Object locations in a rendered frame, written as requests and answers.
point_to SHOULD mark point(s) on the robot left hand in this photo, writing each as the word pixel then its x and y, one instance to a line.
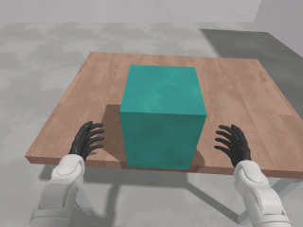
pixel 81 144

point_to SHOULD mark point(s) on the left robot forearm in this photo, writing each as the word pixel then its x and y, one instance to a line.
pixel 56 203

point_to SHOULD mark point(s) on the carton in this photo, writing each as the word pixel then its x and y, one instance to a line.
pixel 162 115

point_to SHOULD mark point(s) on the robot right hand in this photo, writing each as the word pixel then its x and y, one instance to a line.
pixel 238 146

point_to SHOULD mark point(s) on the right robot forearm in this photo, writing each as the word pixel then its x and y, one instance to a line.
pixel 262 202

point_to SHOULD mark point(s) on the table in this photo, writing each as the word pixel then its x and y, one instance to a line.
pixel 235 92

